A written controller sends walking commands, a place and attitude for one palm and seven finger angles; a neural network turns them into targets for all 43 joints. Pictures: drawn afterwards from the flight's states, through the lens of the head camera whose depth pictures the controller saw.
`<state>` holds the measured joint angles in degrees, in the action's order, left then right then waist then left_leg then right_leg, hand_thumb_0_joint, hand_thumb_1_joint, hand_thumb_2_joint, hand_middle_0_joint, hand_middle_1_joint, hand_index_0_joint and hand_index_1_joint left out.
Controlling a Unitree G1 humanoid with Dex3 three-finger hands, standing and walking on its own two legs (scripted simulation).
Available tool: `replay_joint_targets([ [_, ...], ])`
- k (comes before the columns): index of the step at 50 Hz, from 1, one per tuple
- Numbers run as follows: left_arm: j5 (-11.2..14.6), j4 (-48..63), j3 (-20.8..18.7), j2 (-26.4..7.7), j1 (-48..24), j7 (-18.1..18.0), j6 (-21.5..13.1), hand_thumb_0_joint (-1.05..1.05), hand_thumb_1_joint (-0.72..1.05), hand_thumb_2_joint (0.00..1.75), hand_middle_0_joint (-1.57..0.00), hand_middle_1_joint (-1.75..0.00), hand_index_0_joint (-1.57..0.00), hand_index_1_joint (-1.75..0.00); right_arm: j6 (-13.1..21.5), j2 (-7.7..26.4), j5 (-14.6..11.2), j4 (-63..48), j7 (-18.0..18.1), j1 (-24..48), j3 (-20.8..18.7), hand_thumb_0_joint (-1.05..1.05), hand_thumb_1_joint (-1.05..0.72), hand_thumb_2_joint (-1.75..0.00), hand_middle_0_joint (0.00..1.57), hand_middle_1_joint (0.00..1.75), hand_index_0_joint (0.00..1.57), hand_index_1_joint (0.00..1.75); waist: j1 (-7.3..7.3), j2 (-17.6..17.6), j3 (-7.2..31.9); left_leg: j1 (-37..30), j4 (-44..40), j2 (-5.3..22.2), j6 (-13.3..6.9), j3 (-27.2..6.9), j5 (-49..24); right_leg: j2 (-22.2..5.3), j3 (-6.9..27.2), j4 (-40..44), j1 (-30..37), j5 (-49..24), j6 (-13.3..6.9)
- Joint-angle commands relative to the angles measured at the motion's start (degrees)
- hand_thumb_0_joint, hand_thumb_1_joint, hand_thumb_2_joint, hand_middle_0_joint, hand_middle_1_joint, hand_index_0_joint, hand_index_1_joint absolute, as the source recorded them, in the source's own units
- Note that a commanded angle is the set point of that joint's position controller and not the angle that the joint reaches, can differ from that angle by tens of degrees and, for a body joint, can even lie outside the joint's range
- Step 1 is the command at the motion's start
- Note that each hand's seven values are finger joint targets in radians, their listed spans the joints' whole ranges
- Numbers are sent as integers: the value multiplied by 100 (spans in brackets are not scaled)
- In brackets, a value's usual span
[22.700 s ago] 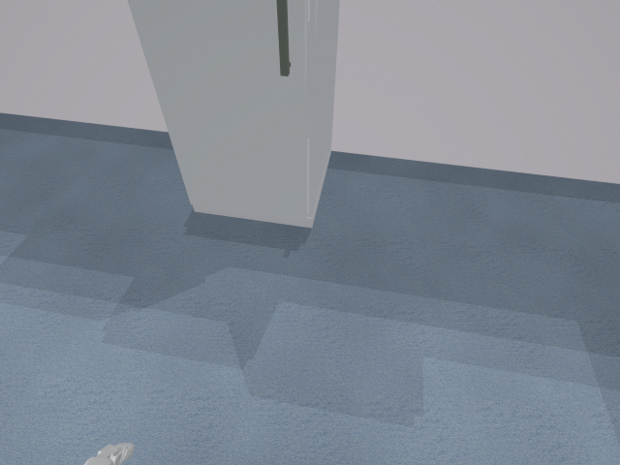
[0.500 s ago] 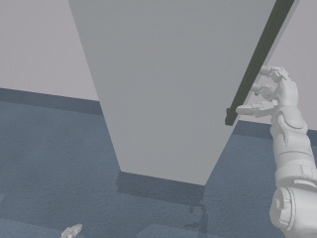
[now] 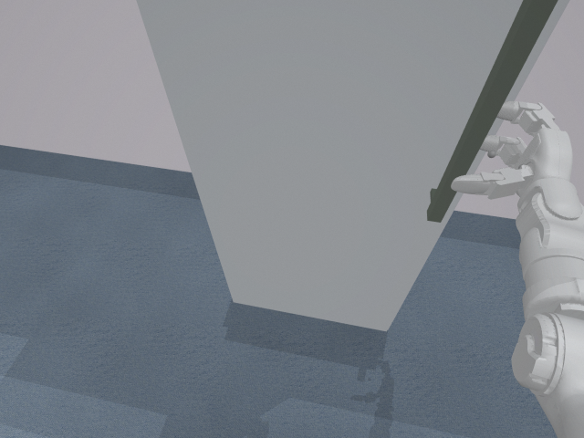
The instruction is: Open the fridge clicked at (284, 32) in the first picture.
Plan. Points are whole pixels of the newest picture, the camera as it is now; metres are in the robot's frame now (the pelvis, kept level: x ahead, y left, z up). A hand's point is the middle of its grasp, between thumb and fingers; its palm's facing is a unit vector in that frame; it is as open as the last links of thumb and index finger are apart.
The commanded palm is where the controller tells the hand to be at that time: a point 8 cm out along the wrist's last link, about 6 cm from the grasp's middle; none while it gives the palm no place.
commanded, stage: slide the fingers in behind the handle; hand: right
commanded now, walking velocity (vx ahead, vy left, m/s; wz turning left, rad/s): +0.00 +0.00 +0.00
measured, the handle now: (492, 81) +0.52 -0.17 +0.23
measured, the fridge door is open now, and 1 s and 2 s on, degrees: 0 0 0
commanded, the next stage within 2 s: grip the handle and tug to test in 1.84 s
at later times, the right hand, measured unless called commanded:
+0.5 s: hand (481, 160) +0.47 -0.18 +0.15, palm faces +0.10 +1.00 +0.03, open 13.9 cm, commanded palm +0.44 -0.22 +0.15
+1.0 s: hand (461, 156) +0.48 -0.15 +0.15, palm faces +0.09 +1.00 +0.02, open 14.0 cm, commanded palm +0.45 -0.20 +0.15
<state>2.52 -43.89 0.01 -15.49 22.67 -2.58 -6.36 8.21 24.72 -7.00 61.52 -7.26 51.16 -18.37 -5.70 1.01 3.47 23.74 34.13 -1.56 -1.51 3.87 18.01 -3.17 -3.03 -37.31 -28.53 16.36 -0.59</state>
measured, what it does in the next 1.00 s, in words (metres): stands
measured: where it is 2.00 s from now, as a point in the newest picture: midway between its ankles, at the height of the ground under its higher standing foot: outside the picture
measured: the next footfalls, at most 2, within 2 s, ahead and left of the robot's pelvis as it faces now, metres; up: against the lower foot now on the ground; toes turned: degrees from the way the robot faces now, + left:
none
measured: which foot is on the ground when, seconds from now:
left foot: down 0.00-1.00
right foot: down 0.00-1.00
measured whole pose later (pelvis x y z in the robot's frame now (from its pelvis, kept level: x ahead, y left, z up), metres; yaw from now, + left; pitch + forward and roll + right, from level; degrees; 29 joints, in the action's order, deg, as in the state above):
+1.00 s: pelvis +0.00 +0.00 +0.00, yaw +0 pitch +7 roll +1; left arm 2.3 -42.5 0.5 -14.1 19.6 -1.9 -6.5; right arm 5.8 18.6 -6.8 56.1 -2.6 48.4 -15.9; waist -4.8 1.2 3.7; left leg 22.5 34.0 -1.6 -1.7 3.4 18.4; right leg -3.1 -3.3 -36.6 -26.9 16.5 -0.4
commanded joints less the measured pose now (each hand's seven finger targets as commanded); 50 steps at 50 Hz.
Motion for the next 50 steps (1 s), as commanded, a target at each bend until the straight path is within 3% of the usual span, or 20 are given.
replay_joint_targets([
  [1,1,502,-277,-872,274,-49,-285,0,90,90,-20,-30,-20,-30,474,1194,-10,-1361,20,3234,3,0,50,-30,30,120,30,120,-167,316,1879,-59,-443,-99,71,-332,-1480,197,378,326,1458,-1127,-118],
  [2,2,504,-278,-865,285,-41,-307,0,90,90,-20,-30,-20,-30,489,1078,-14,-1420,16,3322,99,0,50,-30,30,120,30,120,-183,393,1871,14,-435,-112,62,-319,-1401,189,401,323,1504,-1098,-103],
  [5,-19,495,-295,-900,348,-26,-322,0,90,90,-20,-30,-20,-30,518,1213,-19,-1352,39,3068,-64,0,50,-30,30,120,30,120,-121,229,1932,-6,-415,-128,49,-286,-1342,168,420,306,1506,-1126,-107],
  [8,-10,546,-290,-864,297,-8,-349,0,90,90,-20,-30,-20,-30,501,999,-34,-1412,32,2980,62,0,50,-30,30,120,30,120,-92,253,1954,15,-385,-145,51,-265,-1377,166,418,313,1545,-1171,-93],
  [13,3,588,-263,-874,253,-19,-318,0,90,90,-20,-30,-20,-30,378,1245,-37,-1331,66,2800,-167,0,50,-30,30,120,30,120,-30,87,1775,-120,-406,-125,60,-284,-1310,179,364,370,1245,-953,-107],
  [17,8,741,-254,-810,142,12,-320,0,90,90,-20,-30,-20,-30,342,957,19,-1745,170,2497,11,0,50,-30,30,120,30,120,49,342,1899,-150,-356,-136,39,-257,-1439,166,357,372,1457,-1205,-87],
  [18,10,759,-260,-789,114,19,-329,0,90,90,-20,-30,-20,-30,327,819,-3,-1781,195,2467,74,0,50,-30,30,120,30,120,39,265,1827,-121,-371,-152,46,-247,-1408,163,343,360,1454,-1167,-89],
  [21,24,761,-275,-828,75,4,-305,0,90,90,-20,-30,-20,-30,301,1078,-52,-1867,242,2319,-170,0,50,-30,30,120,30,120,76,-20,1830,-276,-406,-143,57,-284,-1507,158,319,374,1376,-1173,-116],
  [23,29,756,-259,-789,41,-14,-312,0,90,90,-20,-30,-20,-30,261,895,-64,-1950,232,2611,2,0,50,-30,30,120,30,120,3,2,1727,-257,-419,-137,68,-281,-1501,168,303,393,1354,-1092,-115],
  [27,23,716,-281,-773,11,-21,-323,0,90,90,-20,-30,-20,-30,286,849,-4,-2294,283,2695,94,0,50,-30,30,120,30,120,4,380,1959,-190,-382,-135,48,-287,-1654,159,338,326,1704,-1391,-96],
  [30,29,689,-259,-757,-19,-17,-322,0,90,90,-20,-30,-20,-30,223,544,-42,-2161,278,2668,327,0,50,-30,30,120,30,120,-56,253,1736,-119,-422,-148,45,-249,-1570,162,354,339,1660,-1332,-94],
  [31,33,669,-269,-762,-38,-15,-322,0,90,90,-20,-30,-20,-30,177,624,-77,-2032,278,2516,200,0,50,-30,30,120,30,120,10,185,1752,-170,-420,-140,45,-260,-1596,170,350,347,1593,-1295,-93],
  [32,43,682,-272,-781,-40,-23,-308,0,90,90,-20,-30,-20,-30,149,669,-89,-2040,267,2528,178,0,50,-30,30,120,30,120,-14,110,1790,-233,-427,-129,51,-260,-1658,171,342,353,1581,-1316,-99],
  [35,36,686,-264,-750,-45,-25,-301,0,90,90,-20,-30,-20,-30,74,454,-101,-2048,273,2571,325,0,50,-30,30,120,30,120,0,135,1836,-291,-428,-116,54,-259,-1765,188,324,353,1610,-1418,-96],
  [37,30,681,-266,-768,-44,-15,-287,0,90,90,-20,-30,-20,-30,55,680,-93,-1998,332,2422,91,0,50,-30,30,120,30,120,53,32,1914,-376,-414,-109,57,-280,-1886,201,322,334,1565,-1478,-110],
  [39,34,697,-243,-722,-79,-10,-266,0,90,90,-20,-30,-20,-30,63,442,-74,-2015,351,2563,308,0,50,-30,30,120,30,120,-3,54,1785,-341,-421,-105,64,-271,-1857,207,310,360,1521,-1417,-99],
  [42,10,694,-259,-738,-59,10,-267,0,90,90,-20,-30,-20,-30,129,619,-33,-2053,445,2533,122,0,50,-30,30,120,30,120,71,74,1867,-406,-405,-99,59,-302,-1899,217,302,341,1500,-1427,-105],
  [44,10,697,-243,-720,-83,13,-254,0,90,90,-20,-30,-20,-30,151,539,-11,-1997,458,2549,201,0,50,-30,30,120,30,120,49,53,1829,-412,-402,-100,58,-301,-1909,224,288,348,1475,-1402,-102],
  [47,5,655,-249,-744,-55,-5,-245,0,90,90,-20,-30,-20,-30,191,753,11,-1866,479,2640,43,0,50,-30,30,120,30,120,17,-87,1795,-462,-426,-80,83,-356,-1940,231,260,336,1340,-1307,-131],
  [50,-8,658,-248,-725,-43,3,-246,0,90,90,-20,-30,-20,-30,230,592,48,-1884,483,2737,195,0,50,-30,30,120,30,120,-9,48,1832,-427,-433,-79,84,-357,-1881,234,246,337,1392,-1285,-127],
])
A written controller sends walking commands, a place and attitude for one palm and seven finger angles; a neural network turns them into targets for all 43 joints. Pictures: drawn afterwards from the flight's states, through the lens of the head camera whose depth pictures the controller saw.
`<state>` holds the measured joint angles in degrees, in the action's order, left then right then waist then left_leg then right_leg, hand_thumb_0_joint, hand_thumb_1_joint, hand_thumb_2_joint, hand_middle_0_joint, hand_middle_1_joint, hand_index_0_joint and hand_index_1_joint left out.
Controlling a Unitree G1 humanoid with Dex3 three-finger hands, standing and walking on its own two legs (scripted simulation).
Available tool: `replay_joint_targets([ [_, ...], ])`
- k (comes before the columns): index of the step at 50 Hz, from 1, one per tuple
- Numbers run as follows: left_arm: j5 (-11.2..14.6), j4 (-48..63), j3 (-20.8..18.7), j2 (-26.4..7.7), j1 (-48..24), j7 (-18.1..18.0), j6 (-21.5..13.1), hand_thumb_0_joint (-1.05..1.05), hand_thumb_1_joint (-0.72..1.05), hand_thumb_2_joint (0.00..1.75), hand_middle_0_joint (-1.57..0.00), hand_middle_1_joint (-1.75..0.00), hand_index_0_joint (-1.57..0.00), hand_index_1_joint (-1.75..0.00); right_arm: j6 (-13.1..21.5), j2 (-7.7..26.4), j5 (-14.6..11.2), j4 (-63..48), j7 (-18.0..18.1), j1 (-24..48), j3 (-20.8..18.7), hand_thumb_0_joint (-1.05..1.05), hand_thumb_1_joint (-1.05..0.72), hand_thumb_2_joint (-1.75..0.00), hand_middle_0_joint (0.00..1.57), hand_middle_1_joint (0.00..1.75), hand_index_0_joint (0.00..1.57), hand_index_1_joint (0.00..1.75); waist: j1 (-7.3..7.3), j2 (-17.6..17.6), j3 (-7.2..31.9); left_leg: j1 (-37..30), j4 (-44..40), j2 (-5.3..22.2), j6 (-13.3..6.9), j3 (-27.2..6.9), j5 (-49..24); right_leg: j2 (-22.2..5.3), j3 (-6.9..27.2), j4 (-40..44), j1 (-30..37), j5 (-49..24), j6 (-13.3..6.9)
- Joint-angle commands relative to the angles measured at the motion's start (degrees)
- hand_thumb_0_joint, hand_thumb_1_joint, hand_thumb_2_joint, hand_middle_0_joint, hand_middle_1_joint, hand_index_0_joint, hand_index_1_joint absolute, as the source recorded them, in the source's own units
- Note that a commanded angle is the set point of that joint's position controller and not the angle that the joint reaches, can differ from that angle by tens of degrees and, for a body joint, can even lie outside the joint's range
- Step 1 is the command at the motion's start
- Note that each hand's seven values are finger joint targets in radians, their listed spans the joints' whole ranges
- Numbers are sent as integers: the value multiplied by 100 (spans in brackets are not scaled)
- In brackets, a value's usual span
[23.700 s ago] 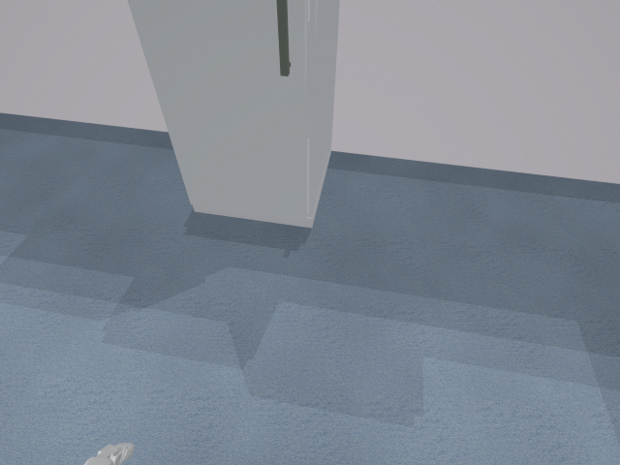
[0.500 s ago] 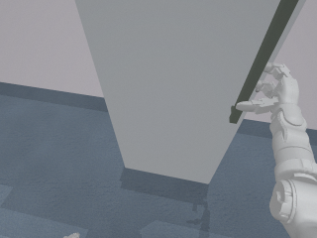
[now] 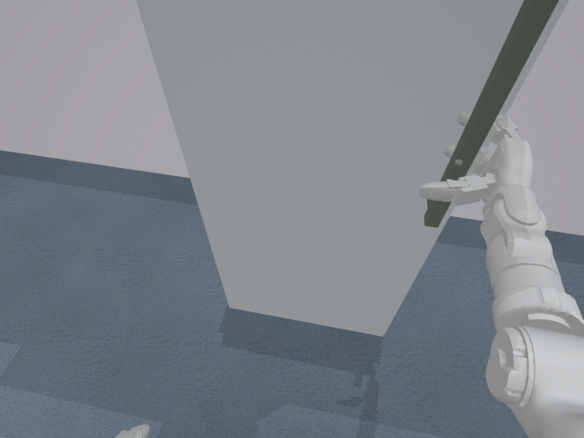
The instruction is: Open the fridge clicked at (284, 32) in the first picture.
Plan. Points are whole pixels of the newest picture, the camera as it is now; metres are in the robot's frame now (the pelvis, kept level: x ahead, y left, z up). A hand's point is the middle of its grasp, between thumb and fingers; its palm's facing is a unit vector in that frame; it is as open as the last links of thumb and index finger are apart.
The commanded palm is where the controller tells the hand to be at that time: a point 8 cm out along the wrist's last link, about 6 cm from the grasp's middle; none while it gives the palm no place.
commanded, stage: slide the fingers in behind the handle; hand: right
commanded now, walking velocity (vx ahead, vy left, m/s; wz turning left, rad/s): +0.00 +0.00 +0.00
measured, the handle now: (488, 89) +0.52 -0.17 +0.23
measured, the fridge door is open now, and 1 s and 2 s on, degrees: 0 0 0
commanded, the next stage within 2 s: grip the handle and tug to test in 0.84 s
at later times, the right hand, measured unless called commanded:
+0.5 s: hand (452, 163) +0.46 -0.15 +0.15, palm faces +0.09 +1.00 +0.02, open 13.9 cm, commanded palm +0.43 -0.20 +0.15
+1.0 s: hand (451, 164) +0.46 -0.15 +0.15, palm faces +0.09 +1.00 +0.03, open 13.9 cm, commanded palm +0.43 -0.20 +0.15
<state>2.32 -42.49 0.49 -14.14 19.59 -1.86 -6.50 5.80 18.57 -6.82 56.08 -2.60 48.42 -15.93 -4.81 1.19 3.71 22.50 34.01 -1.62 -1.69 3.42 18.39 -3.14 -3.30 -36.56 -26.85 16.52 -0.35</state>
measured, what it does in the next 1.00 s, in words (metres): stands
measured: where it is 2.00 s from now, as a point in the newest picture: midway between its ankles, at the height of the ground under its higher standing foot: outside the picture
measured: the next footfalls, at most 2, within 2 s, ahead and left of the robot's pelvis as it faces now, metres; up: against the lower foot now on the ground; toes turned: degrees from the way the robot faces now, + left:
none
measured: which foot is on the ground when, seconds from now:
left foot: down 0.00-1.00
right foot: down 0.00-1.00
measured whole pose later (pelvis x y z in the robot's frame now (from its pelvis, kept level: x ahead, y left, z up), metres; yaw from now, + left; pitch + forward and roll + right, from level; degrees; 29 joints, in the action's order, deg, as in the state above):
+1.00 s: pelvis -0.01 -0.01 +0.00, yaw +0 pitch +6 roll +1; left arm 2.1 -43.4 0.3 -14.1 20.0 -1.5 -6.5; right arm 6.3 16.3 -6.8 57.2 -0.3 49.0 -14.6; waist -5.0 1.3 4.0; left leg 22.2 33.9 -1.3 -1.2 3.1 17.8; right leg -2.8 -3.5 -36.6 -26.5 16.1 -0.9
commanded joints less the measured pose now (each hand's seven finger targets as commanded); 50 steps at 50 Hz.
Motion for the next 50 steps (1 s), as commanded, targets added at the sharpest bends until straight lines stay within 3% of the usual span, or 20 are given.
replay_joint_targets([
  [1,7,485,-298,-856,288,-68,-236,0,90,90,-20,-30,-20,-30,491,1221,27,-1324,21,3098,-57,0,50,-30,30,120,30,120,-124,11,1854,-300,-396,-76,100,-310,-1990,233,292,242,1245,-1347,-151],
  [3,0,498,-322,-860,300,-58,-240,0,90,90,-20,-30,-20,-30,540,1401,20,-1441,13,2968,-232,0,50,-30,30,120,30,120,-26,149,2109,-446,-369,-72,93,-349,-2163,244,269,216,1314,-1478,-143],
  [5,1,527,-324,-851,299,-50,-243,0,90,90,-20,-30,-20,-30,544,1199,6,-1498,-22,2859,-76,0,50,-30,30,120,30,120,-48,68,2115,-503,-367,-85,92,-326,-2275,248,258,209,1346,-1577,-152],
  [10,21,455,-325,-886,306,-67,-235,0,90,90,-20,-30,-20,-30,431,1199,-77,-1273,-42,2862,-104,0,50,-30,30,120,30,120,-90,-147,1759,-443,-474,-77,113,-347,-2120,251,256,260,1135,-1330,-169],
  [13,25,471,-324,-849,269,-66,-230,0,90,90,-20,-30,-20,-30,391,1099,-69,-1286,-22,2877,-62,0,50,-30,30,120,30,120,-81,-80,1796,-479,-477,-52,128,-373,-2199,281,225,269,1116,-1325,-173],
  [15,5,479,-331,-877,300,-58,-218,0,90,90,-20,-30,-20,-30,461,1351,-14,-1427,29,2742,-252,0,50,-30,30,120,30,120,3,-35,1967,-607,-428,-55,107,-375,-2324,271,227,260,1186,-1498,-172],
  [18,4,545,-336,-792,234,-17,-252,0,90,90,-20,-30,-20,-30,543,910,-11,-1760,67,2600,50,0,50,-30,30,120,30,120,23,266,2094,-532,-373,-90,79,-320,-2412,256,222,230,1452,-1717,-140],
  [20,1,518,-352,-840,258,-15,-240,0,90,90,-20,-30,-20,-30,522,949,-31,-1701,82,2526,11,0,50,-30,30,120,30,120,-15,-45,2000,-532,-409,-101,95,-305,-2388,241,240,244,1408,-1693,-151],
  [21,18,527,-356,-863,231,-22,-219,0,90,90,-20,-30,-20,-30,494,1139,-46,-1701,93,2452,-150,0,50,-30,30,120,30,120,57,-114,2002,-602,-399,-100,89,-296,-2353,238,249,293,1323,-1623,-143],
  [23,46,582,-347,-814,134,-24,-216,0,90,90,-20,-30,-20,-30,401,765,-73,-1801,87,2506,141,0,50,-30,30,120,30,120,3,-113,1910,-549,-443,-108,98,-275,-2279,250,228,329,1378,-1557,-150],
  [28,26,501,-297,-820,101,-71,-171,0,90,90,-20,-30,-20,-30,312,1072,-6,-1535,202,2837,-66,0,50,-30,30,120,30,120,-44,-145,1515,-372,-548,-71,114,-320,-1847,255,235,384,1173,-1144,-164],
  [33,7,515,-284,-792,87,-61,-224,0,90,90,-20,-30,-20,-30,542,996,53,-1530,202,2959,50,0,50,-30,30,120,30,120,-35,118,1732,-295,-480,-77,80,-326,-1706,252,268,334,1302,-1121,-139],
  [34,4,500,-278,-789,89,-54,-245,0,90,90,-20,-30,-20,-30,582,871,38,-1565,180,3108,174,0,50,-30,30,120,30,120,-115,183,1760,-224,-469,-82,80,-313,-1718,245,282,319,1394,-1155,-138],
  [39,25,476,-318,-826,140,-40,-265,0,90,90,-20,-30,-20,-30,519,687,-63,-1359,80,2932,263,0,50,-30,30,120,30,120,-91,90,1946,-182,-435,-114,71,-246,-1715,222,334,305,1506,-1251,-108],
  [41,39,458,-309,-848,155,-47,-248,0,90,90,-20,-30,-20,-30,439,847,-85,-1200,88,2818,103,0,50,-30,30,120,30,120,-61,-51,1804,-216,-460,-105,76,-237,-1670,218,333,335,1342,-1180,-113],
  [42,29,471,-294,-845,173,-40,-249,0,90,90,-20,-30,-20,-30,406,727,-90,-1212,97,2908,204,0,50,-30,30,120,30,120,-92,-133,1763,-226,-461,-105,82,-226,-1670,227,348,361,1297,-1158,-119],
  [45,11,485,-305,-861,180,-38,-234,0,90,90,-20,-30,-20,-30,411,889,-26,-1263,190,2853,44,0,50,-30,30,120,30,120,-23,-144,1709,-246,-450,-108,77,-229,-1677,222,333,363,1247,-1206,-121],
  [47,-9,448,-297,-850,211,-36,-243,0,90,90,-20,-30,-20,-30,479,1028,13,-1242,257,3013,-67,0,50,-30,30,120,30,120,-67,-135,1664,-199,-444,-103,80,-240,-1628,219,340,351,1199,-1142,-126],
  [48,-9,463,-288,-829,190,-27,-247,0,90,90,-20,-30,-20,-30,518,917,38,-1277,267,3046,53,0,45,-32,30,121,30,121,-85,-81,1626,-177,-455,-101,85,-256,-1592,227,319,353,1184,-1094,-128],
  [50,-28,437,-296,-865,222,-33,-260,0,90,90,-20,-30,-20,-30,602,1144,81,-1206,301,3091,-109,0,36,-36,32,122,32,122,-81,-101,1618,-146,-461,-101,84,-281,-1444,220,315,340,1140,-973,-135],
])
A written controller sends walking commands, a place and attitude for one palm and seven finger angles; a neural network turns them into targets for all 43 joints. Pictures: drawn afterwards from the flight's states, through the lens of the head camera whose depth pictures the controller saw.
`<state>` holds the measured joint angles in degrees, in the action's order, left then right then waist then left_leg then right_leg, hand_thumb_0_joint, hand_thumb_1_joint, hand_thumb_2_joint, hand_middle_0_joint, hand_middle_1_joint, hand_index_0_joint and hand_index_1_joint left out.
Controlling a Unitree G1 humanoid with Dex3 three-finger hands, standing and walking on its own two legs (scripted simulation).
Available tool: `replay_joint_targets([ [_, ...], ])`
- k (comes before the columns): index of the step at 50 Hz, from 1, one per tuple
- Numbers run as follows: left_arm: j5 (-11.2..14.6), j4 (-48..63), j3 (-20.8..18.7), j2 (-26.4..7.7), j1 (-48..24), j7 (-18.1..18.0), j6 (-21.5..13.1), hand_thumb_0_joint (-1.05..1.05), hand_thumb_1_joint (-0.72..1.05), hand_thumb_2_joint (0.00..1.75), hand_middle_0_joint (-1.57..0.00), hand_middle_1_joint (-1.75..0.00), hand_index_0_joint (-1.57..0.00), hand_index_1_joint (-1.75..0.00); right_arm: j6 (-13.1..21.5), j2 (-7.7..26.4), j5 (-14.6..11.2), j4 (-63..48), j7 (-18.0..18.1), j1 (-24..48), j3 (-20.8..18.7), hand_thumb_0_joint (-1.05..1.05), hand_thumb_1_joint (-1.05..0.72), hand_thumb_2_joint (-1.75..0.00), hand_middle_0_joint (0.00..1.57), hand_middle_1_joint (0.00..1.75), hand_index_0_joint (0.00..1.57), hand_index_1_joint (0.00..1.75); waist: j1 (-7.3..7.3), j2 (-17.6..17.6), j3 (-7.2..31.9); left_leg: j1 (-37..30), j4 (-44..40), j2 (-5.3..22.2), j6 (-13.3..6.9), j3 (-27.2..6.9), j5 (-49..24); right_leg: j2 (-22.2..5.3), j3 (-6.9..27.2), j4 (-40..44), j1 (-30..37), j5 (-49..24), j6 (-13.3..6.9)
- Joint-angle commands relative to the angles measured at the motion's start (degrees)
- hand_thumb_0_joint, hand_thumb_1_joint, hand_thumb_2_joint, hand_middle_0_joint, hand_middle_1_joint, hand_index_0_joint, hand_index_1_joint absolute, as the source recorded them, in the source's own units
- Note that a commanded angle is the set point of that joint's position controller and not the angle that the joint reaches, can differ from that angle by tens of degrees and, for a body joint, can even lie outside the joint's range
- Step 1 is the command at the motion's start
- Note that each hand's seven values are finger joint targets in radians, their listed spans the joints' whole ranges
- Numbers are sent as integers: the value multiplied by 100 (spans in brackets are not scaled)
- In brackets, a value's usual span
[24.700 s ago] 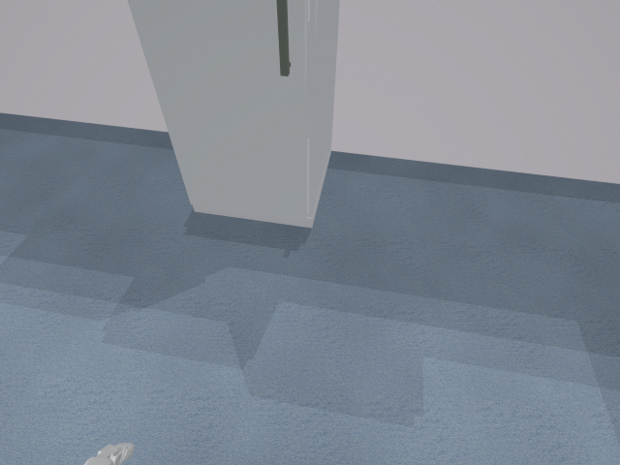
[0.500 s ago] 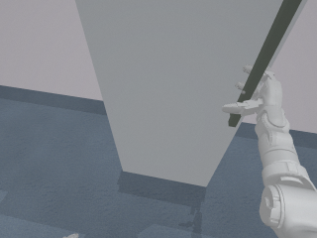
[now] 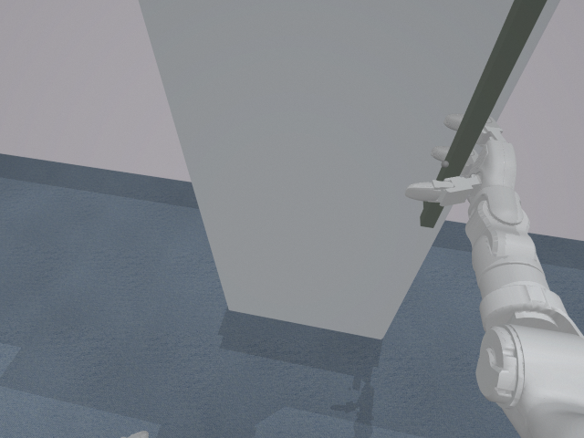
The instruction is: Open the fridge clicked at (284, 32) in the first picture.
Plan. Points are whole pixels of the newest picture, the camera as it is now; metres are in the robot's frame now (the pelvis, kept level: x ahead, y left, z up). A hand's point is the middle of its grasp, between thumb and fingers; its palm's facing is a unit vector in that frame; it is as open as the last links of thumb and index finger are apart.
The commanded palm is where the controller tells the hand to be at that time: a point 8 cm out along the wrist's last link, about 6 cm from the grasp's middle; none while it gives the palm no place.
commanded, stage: grip the handle and tug to test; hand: right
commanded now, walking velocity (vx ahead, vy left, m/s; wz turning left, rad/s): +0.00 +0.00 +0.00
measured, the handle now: (480, 91) +0.52 -0.17 +0.23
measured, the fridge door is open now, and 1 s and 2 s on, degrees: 0 0 4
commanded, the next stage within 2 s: pull the door a little, standing still in 1.36 s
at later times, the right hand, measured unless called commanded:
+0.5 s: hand (446, 162) +0.47 -0.15 +0.15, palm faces +0.11 +0.99 +0.02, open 7.4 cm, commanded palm +0.44 -0.19 +0.15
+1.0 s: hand (445, 164) +0.47 -0.14 +0.15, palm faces +0.10 +0.99 +0.02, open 5.6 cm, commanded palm +0.44 -0.19 +0.15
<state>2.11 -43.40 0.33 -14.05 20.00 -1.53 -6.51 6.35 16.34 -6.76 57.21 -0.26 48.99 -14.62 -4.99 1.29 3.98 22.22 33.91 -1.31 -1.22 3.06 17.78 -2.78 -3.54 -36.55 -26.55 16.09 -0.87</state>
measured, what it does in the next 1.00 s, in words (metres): stands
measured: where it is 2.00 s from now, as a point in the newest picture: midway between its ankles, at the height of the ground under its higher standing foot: outside the picture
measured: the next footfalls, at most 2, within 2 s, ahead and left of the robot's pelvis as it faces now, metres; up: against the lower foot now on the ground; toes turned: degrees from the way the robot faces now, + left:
none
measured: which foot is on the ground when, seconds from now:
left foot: down 0.00-1.00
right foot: down 0.00-1.00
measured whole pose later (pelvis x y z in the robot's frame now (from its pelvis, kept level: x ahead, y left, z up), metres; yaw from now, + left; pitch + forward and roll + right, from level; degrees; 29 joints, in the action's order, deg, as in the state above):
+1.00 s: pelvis +0.00 +0.01 +0.00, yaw +0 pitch +6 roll +1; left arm 2.3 -43.1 0.3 -14.2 19.3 -1.9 -6.4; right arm 7.0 16.9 -6.7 57.2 -0.8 48.9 -14.5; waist -4.8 1.5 3.5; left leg 22.1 33.7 -1.7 -1.7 3.4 17.7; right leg -3.0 -3.0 -36.3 -26.5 15.8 -0.4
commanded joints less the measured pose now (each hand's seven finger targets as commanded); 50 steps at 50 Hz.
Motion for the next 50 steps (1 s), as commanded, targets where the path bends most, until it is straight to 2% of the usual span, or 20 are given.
replay_joint_targets([
  [1,-12,522,-278,-869,202,-68,-257,0,90,90,-20,-30,-20,-30,593,1431,92,-1314,71,3044,-285,0,31,-38,32,123,32,123,-48,-96,1676,-164,-419,-127,26,-239,-1423,181,352,348,1119,-966,-78],
  [3,-11,539,-287,-836,195,-52,-291,0,90,90,-20,-30,-20,-30,660,1193,101,-1453,38,3151,-68,0,22,-42,33,124,33,124,-95,106,1811,-116,-385,-142,20,-228,-1501,181,347,305,1280,-1068,-63],
  [5,-24,543,-316,-878,254,-52,-300,0,90,90,-20,-30,-20,-30,698,1396,110,-1501,12,3013,-235,0,13,-46,34,125,34,125,-27,92,2052,-201,-352,-160,11,-229,-1568,174,351,276,1363,-1188,-59],
  [6,-3,548,-312,-878,229,-56,-289,0,90,90,-20,-30,-20,-30,678,1422,93,-1470,-17,2884,-251,0,8,-48,35,126,35,126,0,150,2057,-237,-340,-153,2,-222,-1649,166,350,285,1364,-1254,-50],
  [8,17,550,-307,-851,221,-57,-291,0,90,90,-20,-30,-20,-30,600,1110,34,-1473,-88,3008,5,0,-1,-52,35,127,35,127,-100,155,1928,-160,-378,-164,19,-209,-1648,168,335,274,1362,-1223,-51],
  [10,26,520,-319,-887,264,-62,-276,0,90,90,-20,-30,-20,-30,506,1161,39,-1331,-95,2912,-37,0,-11,-56,36,129,36,129,-90,70,1804,-98,-414,-174,15,-186,-1504,151,370,310,1319,-1137,-50],
  [13,31,524,-326,-861,243,-57,-288,0,90,90,-20,-30,-20,-30,431,905,-36,-1512,-74,3054,118,0,-25,-62,38,131,38,131,-122,77,1855,-85,-414,-177,18,-156,-1605,152,393,323,1428,-1266,-46],
  [16,20,505,-326,-870,235,-50,-289,0,90,90,-20,-30,-20,-30,424,1025,-58,-1463,1,2865,-52,0,-39,-68,40,133,40,133,-59,23,1786,-102,-429,-180,21,-175,-1624,159,374,312,1378,-1277,-57],
  [18,7,504,-319,-889,266,-49,-274,0,90,90,-20,-30,-20,-30,425,1198,-28,-1369,39,2759,-216,0,-48,-72,41,134,41,134,-29,-264,1757,-253,-419,-168,27,-186,-1715,174,355,336,1206,-1255,-72],
  [22,-1,577,-318,-855,202,-25,-258,0,90,90,-20,-30,-20,-30,463,1215,61,-1625,32,2650,-178,0,-67,-80,43,137,43,137,17,-24,1861,-368,-387,-144,31,-237,-1979,197,279,295,1269,-1415,-85],
  [23,-1,591,-316,-855,201,-26,-249,0,90,90,-20,-30,-20,-30,467,1273,63,-1620,16,2518,-238,0,-71,-82,43,137,43,137,59,-105,1859,-435,-386,-148,23,-243,-2027,206,279,291,1228,-1441,-89],
  [27,35,615,-306,-853,131,-65,-212,0,90,90,-20,-30,-20,-30,434,1312,8,-1678,-87,2692,-207,0,-90,-90,45,140,45,140,-9,-105,1737,-438,-448,-129,44,-284,-2015,215,255,295,1189,-1311,-104],
  [28,49,620,-301,-845,100,-82,-203,0,90,90,-20,-30,-20,-30,416,1280,-6,-1625,-115,2716,-158,0,-90,-90,45,140,45,140,-33,-168,1663,-414,-475,-129,52,-282,-1919,216,259,313,1152,-1211,-105],
  [32,55,597,-282,-826,80,-99,-220,0,90,90,-20,-30,-20,-30,438,1193,-27,-1728,-152,2889,-34,0,-90,-90,45,140,45,140,-44,221,1772,-314,-460,-125,30,-276,-1887,218,286,288,1347,-1275,-90],
  [35,30,593,-286,-878,107,-114,-192,0,90,90,-20,-30,-20,-30,426,1608,-50,-1557,-101,2591,-464,0,-90,-90,45,140,45,140,64,-116,1852,-520,-461,-118,40,-293,-1916,232,282,307,1168,-1248,-105],
  [39,52,612,-272,-831,53,-122,-192,0,90,90,-20,-30,-20,-30,425,1275,-71,-1571,-121,2881,-173,0,-90,-90,45,140,45,140,-54,-165,1763,-432,-479,-107,66,-282,-1887,227,282,332,1175,-1163,-98],
  [42,40,555,-260,-855,87,-122,-188,0,90,90,-20,-30,-20,-30,436,1408,-50,-1412,-71,3057,-248,0,-90,-90,45,140,45,140,-93,-127,1666,-349,-506,-89,74,-313,-1797,230,289,327,1126,-1075,-108],
  [45,27,569,-280,-856,116,-110,-203,0,90,90,-20,-30,-20,-30,517,1385,-10,-1442,-66,3010,-237,0,-90,-90,45,140,45,140,-50,-67,1807,-361,-467,-106,55,-303,-1802,228,296,308,1222,-1157,-104],
  [48,28,558,-272,-817,123,-90,-243,0,90,90,-20,-30,-20,-30,549,1054,-3,-1429,-71,3091,30,0,-90,-90,45,140,45,140,-100,79,1807,-214,-440,-122,43,-252,-1731,217,325,290,1309,-1157,-80],
  [50,31,554,-285,-850,139,-82,-236,0,90,90,-20,-30,-20,-30,571,1131,13,-1368,-54,2934,-25,0,-90,-90,45,140,45,140,-68,-45,1772,-210,-460,-136,38,-247,-1587,214,340,304,1268,-1063,-86],
])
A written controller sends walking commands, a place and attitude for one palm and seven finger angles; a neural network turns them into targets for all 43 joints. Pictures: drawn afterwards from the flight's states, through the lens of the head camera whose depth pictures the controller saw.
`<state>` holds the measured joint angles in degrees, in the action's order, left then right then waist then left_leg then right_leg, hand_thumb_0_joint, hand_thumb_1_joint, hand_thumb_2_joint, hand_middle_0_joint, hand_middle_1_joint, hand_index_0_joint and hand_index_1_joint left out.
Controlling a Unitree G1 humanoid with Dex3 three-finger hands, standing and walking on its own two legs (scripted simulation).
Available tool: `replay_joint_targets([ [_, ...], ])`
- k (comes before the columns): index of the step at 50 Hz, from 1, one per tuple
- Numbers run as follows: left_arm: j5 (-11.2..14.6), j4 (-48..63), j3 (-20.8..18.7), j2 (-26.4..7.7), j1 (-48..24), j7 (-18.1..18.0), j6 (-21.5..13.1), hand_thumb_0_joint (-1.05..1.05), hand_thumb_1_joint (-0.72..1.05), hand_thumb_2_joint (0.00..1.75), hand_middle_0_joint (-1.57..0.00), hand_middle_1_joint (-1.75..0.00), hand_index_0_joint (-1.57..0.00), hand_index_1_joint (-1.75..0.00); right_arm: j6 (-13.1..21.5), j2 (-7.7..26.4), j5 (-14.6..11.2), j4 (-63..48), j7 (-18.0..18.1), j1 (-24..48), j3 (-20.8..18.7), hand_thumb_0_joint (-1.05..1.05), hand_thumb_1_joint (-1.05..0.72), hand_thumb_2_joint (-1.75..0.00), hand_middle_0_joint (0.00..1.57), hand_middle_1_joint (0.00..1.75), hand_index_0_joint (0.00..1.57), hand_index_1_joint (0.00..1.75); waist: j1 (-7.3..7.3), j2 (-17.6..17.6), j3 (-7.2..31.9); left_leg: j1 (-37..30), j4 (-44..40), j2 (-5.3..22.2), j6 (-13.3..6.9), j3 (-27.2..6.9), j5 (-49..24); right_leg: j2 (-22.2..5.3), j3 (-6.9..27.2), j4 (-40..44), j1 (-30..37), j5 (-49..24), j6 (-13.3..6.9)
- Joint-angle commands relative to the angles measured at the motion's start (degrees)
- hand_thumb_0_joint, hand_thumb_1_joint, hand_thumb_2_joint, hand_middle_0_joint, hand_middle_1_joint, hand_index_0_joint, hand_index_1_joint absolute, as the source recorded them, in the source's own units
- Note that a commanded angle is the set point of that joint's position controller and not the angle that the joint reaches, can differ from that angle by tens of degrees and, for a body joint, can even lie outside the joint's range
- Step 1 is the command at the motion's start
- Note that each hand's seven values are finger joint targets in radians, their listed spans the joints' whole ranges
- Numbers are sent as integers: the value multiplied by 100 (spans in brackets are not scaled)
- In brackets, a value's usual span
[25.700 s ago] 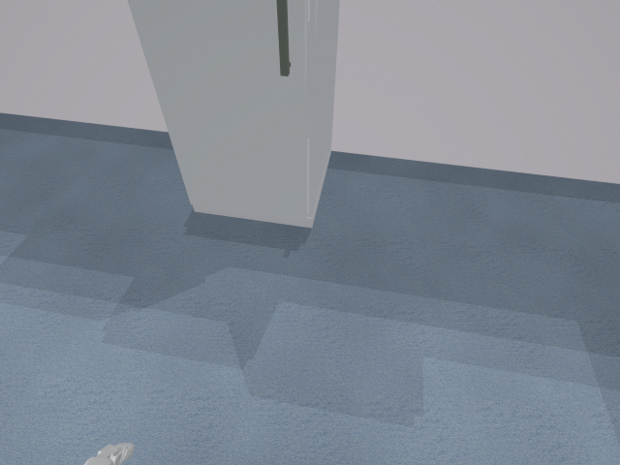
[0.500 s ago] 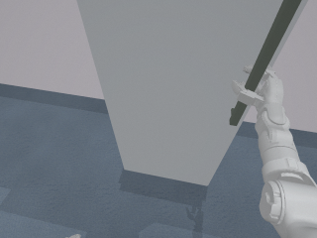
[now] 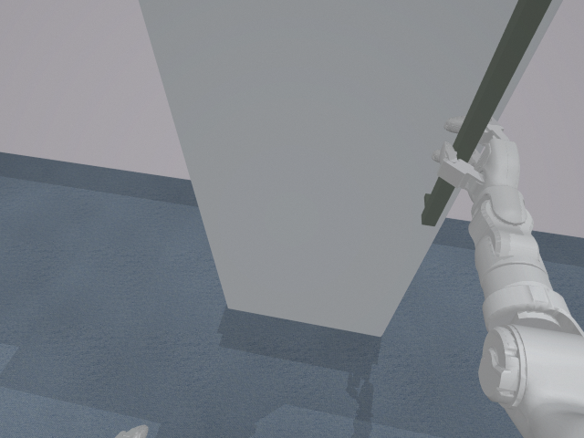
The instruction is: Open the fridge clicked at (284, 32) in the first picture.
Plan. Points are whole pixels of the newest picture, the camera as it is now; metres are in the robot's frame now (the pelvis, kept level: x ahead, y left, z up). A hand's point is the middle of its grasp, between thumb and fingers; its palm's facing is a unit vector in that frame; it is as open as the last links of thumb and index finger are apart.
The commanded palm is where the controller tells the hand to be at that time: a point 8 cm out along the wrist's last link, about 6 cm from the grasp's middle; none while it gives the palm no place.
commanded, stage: grip the handle and tug to test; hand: right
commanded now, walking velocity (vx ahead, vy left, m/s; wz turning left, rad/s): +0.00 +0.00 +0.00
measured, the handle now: (483, 90) +0.52 -0.17 +0.23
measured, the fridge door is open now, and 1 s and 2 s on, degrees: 0 4 43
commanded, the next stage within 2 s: pull the door a little, standing still in 0.36 s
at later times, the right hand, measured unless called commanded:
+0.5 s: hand (446, 164) +0.47 -0.15 +0.15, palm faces +0.08 +1.00 +0.02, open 5.6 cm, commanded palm +0.43 -0.19 +0.15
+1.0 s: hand (445, 182) +0.43 -0.14 +0.15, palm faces +0.06 +1.00 +0.02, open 6.2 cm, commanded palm +0.36 -0.18 +0.15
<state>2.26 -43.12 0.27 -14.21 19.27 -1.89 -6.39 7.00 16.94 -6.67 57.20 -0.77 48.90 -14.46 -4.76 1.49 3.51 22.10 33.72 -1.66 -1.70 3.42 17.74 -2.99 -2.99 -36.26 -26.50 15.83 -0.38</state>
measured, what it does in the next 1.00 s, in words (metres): shifts its weight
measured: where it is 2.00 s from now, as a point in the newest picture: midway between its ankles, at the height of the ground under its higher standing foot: outside the picture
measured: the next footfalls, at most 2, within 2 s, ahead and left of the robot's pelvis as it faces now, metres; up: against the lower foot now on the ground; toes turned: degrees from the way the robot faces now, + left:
right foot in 1.76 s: +0.07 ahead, -0.04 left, +0.00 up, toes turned -11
left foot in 1.96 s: +0.07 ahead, +0.30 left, +0.00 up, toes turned -15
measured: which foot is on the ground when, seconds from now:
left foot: down 0.00-1.00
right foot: down 0.00-1.00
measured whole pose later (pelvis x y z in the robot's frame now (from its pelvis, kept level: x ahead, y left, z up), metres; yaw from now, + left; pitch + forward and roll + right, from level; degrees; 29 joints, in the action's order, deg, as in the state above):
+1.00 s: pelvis +0.07 +0.00 +0.02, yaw +5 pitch +3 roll +0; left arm 3.4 -37.2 -0.2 -13.0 16.4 -1.3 -2.1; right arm -8.5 11.2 -10.8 8.7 0.4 11.7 -12.2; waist -1.1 1.8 6.4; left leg 9.8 25.2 -2.4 -1.5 -1.0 17.1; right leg -3.0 -5.3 -27.3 -11.8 16.8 0.1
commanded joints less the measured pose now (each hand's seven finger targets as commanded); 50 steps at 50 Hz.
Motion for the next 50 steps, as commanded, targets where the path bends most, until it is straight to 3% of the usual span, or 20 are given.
replay_joint_targets([
  [1,14,537,-274,-833,186,-44,-257,0,90,90,-20,-30,-20,-30,528,1067,-17,-1480,15,2993,-43,0,-90,-90,45,140,45,140,-91,22,1898,-202,-425,-93,81,-279,-1602,228,298,294,1321,-1056,-130],
  [3,24,567,-288,-806,167,-33,-293,0,90,90,-20,-30,-20,-30,532,795,-41,-1599,0,2870,135,0,-90,-90,45,140,45,140,-83,-19,1964,-192,-414,-119,72,-236,-1594,217,310,295,1417,-1106,-117],
  [7,29,592,-313,-836,148,-26,-295,0,90,90,-20,-30,-20,-30,484,977,-77,-1780,-3,2521,-42,0,-90,-90,45,140,45,140,31,-87,2053,-393,-406,-126,70,-259,-1816,225,270,298,1388,-1249,-129],
  [11,49,701,-315,-795,59,-7,-298,0,90,90,-20,-30,-20,-30,381,752,-130,-2161,-47,1926,60,0,-90,-90,45,140,45,140,164,-62,2097,-624,-402,-134,56,-240,-2116,229,229,340,1458,-1531,-130],
  [14,62,746,-320,-775,-20,-11,-281,0,90,90,-20,-30,-20,-30,266,661,-162,-2534,-62,1789,146,0,-90,-90,45,140,45,140,163,-12,2041,-693,-436,-136,66,-247,-2289,225,182,359,1536,-1660,-134],
  [15,59,761,-338,-797,-11,-15,-264,0,90,90,-20,-30,-20,-30,209,802,-160,-2490,-51,1435,-31,0,-90,-90,45,140,45,140,272,-197,2011,-820,-445,-141,58,-239,-2355,218,174,370,1478,-1736,-141],
  [17,75,831,-335,-762,-106,-15,-246,0,90,90,-20,-30,-20,-30,119,665,-189,-2872,-59,1233,60,0,-90,-90,45,140,45,140,292,-28,2038,-930,-431,-124,65,-250,-2646,225,131,391,1572,-1975,-141],
  [22,85,889,-347,-757,-174,-26,-144,0,90,90,-20,-30,-20,-30,-191,751,-179,-3342,-36,816,-48,0,-90,-90,45,140,45,140,367,-85,2011,-1164,-438,-108,68,-232,-3121,204,108,419,1701,-2515,-136],
  [23,85,929,-353,-734,-230,-24,-139,0,90,90,-20,-30,-20,-30,-258,639,-199,-3461,-47,642,-12,0,-90,-90,45,140,45,140,401,-50,1993,-1193,-451,-104,78,-237,-3274,201,72,411,1759,-2670,-139],
  [25,76,845,-339,-782,-209,-75,-65,0,90,90,-20,-30,-20,-30,-377,888,-159,-3464,-1,1121,-92,0,-90,-90,45,140,45,140,281,-84,1888,-1181,-475,-82,98,-266,-3362,204,78,400,1731,-2676,-139],
  [26,70,790,-328,-758,-189,-88,-40,0,90,90,-20,-30,-20,-30,-429,800,-145,-3410,26,1493,-11,0,-90,-90,45,140,45,140,168,-106,1794,-1058,-484,-81,107,-245,-3365,195,115,398,1773,-2729,-144],
  [27,69,769,-341,-736,-170,-92,-25,0,90,90,-20,-30,-20,-30,-466,725,-133,-3408,47,1508,13,0,-90,-90,45,140,45,140,174,-13,1810,-1013,-484,-81,102,-254,-3402,179,126,368,1876,-2907,-136],
  [32,53,893,-355,-691,-272,-68,41,0,90,90,-20,-30,-20,-30,-560,534,-157,-3901,45,753,59,0,-90,-90,45,140,45,140,381,219,2330,-1234,-433,-58,89,-226,-3686,151,154,329,2312,-3718,-80],
  [33,53,920,-353,-685,-289,-59,52,0,90,90,-20,-30,-20,-30,-573,493,-153,-3963,35,556,88,0,-90,-90,45,140,45,140,422,126,2385,-1310,-431,-59,85,-212,-3723,143,162,343,2329,-3820,-69],
  [37,71,1096,-342,-667,-462,-33,72,0,90,90,-20,-30,-20,-30,-627,349,-237,-4368,-29,-244,127,0,-90,-90,45,140,45,140,561,-167,2320,-1612,-469,-52,93,-195,-3983,135,103,451,2268,-3851,-81],
  [42,110,1342,-308,-621,-727,-1,63,0,90,90,-20,-30,-20,-30,-765,197,-361,-5267,-130,-1424,172,0,-90,-90,45,140,45,140,743,-227,2231,-2050,-520,4,122,-225,-4573,151,-12,574,2229,-3905,-97],
  [46,135,1543,-261,-531,-1051,17,71,0,90,90,-20,-30,-20,-30,-969,132,-429,-6324,-155,-2559,217,0,-90,-90,45,140,45,140,902,126,2065,-2163,-587,27,97,-206,-4387,137,-55,702,2292,-3817,-70],
  [50,127,1757,-223,-465,-1352,39,82,0,90,90,-20,-30,-20,-30,-1238,-49,-495,-7608,-114,-4146,331,0,-90,-90,45,140,45,140,982,49,1760,-2245,-624,63,112,-162,-4462,117,-61,760,2239,-3771,-58],
])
